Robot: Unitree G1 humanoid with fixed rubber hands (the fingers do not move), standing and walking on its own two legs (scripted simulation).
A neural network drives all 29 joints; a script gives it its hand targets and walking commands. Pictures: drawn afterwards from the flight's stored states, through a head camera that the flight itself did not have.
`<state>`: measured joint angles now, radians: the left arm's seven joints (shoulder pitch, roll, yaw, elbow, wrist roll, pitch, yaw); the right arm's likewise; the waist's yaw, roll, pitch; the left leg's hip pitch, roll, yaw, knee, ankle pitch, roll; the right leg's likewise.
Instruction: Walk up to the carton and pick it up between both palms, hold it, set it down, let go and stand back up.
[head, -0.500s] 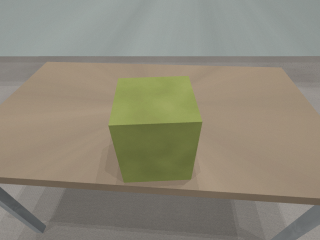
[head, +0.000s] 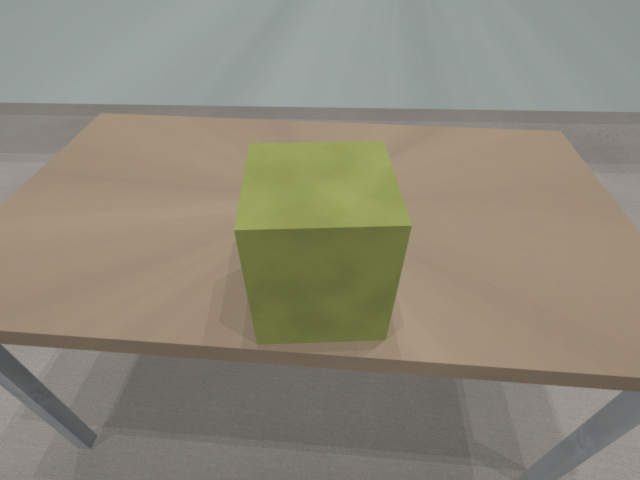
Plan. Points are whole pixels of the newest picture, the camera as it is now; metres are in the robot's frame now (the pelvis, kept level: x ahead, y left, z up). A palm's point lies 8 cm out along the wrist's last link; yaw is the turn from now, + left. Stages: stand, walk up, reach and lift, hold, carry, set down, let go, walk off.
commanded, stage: stand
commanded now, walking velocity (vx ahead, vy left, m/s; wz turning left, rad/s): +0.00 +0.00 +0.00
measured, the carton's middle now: (319, 244) +0.47 +0.00 +0.05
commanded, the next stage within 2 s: none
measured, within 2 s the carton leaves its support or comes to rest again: neither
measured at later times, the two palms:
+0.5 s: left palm out of the picture +0.00 +0.28 -0.13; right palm out of the picture +0.02 -0.27 -0.13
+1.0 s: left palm out of the picture +0.05 +0.27 -0.12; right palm out of the picture +0.05 -0.28 -0.13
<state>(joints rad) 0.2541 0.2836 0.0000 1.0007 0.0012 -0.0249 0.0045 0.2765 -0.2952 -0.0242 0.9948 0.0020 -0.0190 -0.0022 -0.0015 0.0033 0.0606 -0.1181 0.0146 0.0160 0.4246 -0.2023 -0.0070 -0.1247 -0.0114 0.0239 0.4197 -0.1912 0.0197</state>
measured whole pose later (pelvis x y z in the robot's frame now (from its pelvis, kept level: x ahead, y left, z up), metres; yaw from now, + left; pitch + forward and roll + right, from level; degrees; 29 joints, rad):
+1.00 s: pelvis +0.00 +0.00 +0.00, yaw -1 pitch -4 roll +0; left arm 0.21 0.28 0.00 1.04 -0.01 -0.03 0.01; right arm 0.22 -0.30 -0.03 1.01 0.01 -0.02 0.00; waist 0.00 0.02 0.06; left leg -0.15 0.02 0.02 0.40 -0.18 -0.02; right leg -0.17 0.00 0.04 0.42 -0.18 0.01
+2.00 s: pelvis +0.05 -0.01 +0.00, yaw -2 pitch -3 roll +0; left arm 0.15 0.27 0.00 1.10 -0.01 -0.02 0.04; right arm 0.18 -0.29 -0.04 1.08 0.01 -0.02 -0.02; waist -0.02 0.00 0.08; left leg -0.06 0.03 0.05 0.36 -0.25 -0.02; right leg -0.10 0.00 0.06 0.40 -0.24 0.01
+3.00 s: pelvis +0.05 +0.00 +0.00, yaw -2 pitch -3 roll +0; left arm 0.17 0.27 0.01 1.11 0.00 -0.02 0.04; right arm 0.19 -0.28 -0.04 1.10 0.01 -0.01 -0.02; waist -0.01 0.00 0.09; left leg -0.04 0.02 0.05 0.35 -0.25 -0.01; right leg -0.07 -0.01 0.06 0.37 -0.24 0.03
